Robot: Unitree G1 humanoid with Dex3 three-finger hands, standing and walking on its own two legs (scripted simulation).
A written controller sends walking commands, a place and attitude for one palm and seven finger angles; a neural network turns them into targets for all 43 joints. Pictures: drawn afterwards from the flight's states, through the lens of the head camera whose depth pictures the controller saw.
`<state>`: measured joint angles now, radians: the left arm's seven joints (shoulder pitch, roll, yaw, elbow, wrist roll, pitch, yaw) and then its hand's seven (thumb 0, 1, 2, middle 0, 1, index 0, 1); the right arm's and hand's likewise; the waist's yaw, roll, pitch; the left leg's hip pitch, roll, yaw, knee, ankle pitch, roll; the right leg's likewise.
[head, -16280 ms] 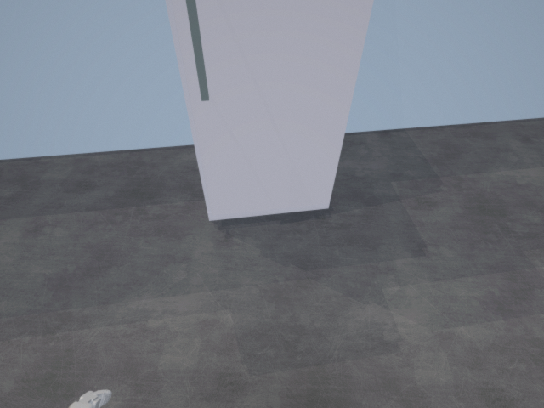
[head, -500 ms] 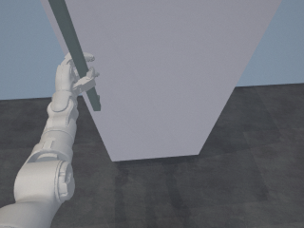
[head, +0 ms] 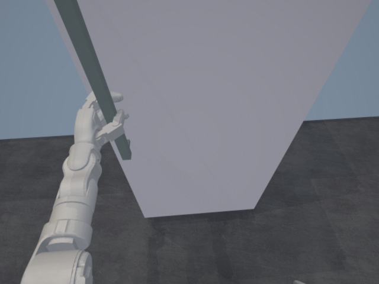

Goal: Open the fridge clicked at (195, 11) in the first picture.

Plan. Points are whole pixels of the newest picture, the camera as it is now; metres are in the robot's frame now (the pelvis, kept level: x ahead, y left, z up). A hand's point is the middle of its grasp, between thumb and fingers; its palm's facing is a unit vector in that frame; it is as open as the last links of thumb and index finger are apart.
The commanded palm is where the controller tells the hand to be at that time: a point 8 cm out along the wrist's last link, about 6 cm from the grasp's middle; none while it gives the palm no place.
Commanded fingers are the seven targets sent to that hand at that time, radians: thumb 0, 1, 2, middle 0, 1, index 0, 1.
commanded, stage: pull the door a little, standing still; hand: left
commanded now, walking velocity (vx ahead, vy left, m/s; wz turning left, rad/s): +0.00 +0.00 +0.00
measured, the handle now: (104, 88) +0.47 +0.17 +0.17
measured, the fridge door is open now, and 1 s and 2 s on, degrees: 0 1 7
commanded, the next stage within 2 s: walk backward, drawing the door open in 0.44 s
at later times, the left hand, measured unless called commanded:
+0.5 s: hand (118, 128) +0.41 +0.14 +0.11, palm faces +0.02 -1.00 +0.00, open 6.3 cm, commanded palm +0.33 +0.19 +0.11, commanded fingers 0.00 0.90 0.90 -0.45 -1.40 -0.45 -1.40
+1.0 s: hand (118, 121) +0.43 +0.15 +0.11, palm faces +0.05 -0.99 -0.16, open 5.5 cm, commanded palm +0.39 +0.20 +0.10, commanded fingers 0.00 0.90 0.90 -0.45 -1.40 -0.45 -1.40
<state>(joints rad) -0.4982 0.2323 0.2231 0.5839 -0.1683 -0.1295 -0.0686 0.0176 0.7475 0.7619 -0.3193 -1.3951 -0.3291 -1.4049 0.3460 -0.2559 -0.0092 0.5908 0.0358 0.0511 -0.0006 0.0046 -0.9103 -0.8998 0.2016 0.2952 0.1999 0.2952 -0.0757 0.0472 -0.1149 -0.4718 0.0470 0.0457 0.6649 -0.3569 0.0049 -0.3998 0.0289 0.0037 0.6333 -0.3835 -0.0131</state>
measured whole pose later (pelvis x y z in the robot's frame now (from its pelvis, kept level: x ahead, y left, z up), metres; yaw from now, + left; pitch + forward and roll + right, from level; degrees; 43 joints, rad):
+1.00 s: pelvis +0.22 +0.02 +0.02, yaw +9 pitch -2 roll +2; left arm 0.40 0.19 -0.16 -0.42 -0.02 -0.07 0.02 0.02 0.64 0.84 -0.45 -1.39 -0.48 -1.39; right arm 0.25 -0.15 0.01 0.48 -0.01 -0.07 -0.05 0.00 -0.91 -0.90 0.20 0.30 0.21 0.31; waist -0.01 0.02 0.13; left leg -0.04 -0.17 -0.12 0.43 -0.27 0.01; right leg -0.59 0.08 -0.11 0.74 -0.14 -0.03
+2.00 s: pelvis +0.07 -0.19 +0.01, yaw +17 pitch -1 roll +3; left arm -0.50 0.31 0.19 0.80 -0.02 -0.21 0.10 -0.04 0.63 0.80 -0.46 -1.39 -0.42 -1.40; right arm 0.25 -0.33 -0.03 0.69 0.02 -0.08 -0.12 0.01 -0.91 -0.90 0.20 0.29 0.20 0.30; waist -0.02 0.03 0.02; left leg -0.17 0.00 0.05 0.42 -0.26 0.03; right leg -0.42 -0.05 -0.03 0.68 -0.35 -0.01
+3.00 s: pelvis +0.07 -0.16 +0.01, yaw +9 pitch -1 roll +0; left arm -0.34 0.37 0.27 0.62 0.00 -0.23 0.02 -0.05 0.62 0.72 -0.43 -1.38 -0.42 -1.40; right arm 0.29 -0.21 0.04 0.66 0.01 -0.05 -0.08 0.01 -0.91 -0.90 0.20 0.30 0.20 0.30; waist -0.05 -0.02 -0.02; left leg -0.20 -0.02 0.05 0.47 -0.26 0.04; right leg -0.29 0.01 0.02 0.50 -0.22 0.02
